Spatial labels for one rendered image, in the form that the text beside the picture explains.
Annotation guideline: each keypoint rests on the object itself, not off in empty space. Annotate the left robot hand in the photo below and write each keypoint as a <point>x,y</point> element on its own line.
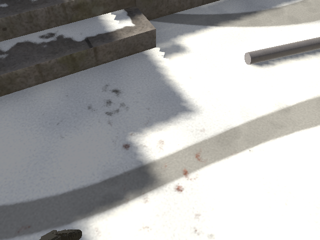
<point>70,234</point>

